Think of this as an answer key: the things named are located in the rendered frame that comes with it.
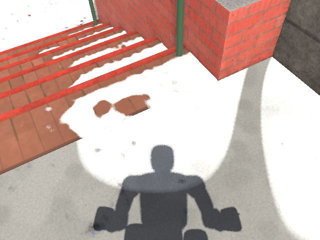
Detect stairs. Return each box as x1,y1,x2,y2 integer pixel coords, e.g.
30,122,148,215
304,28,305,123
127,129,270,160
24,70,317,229
0,19,168,115

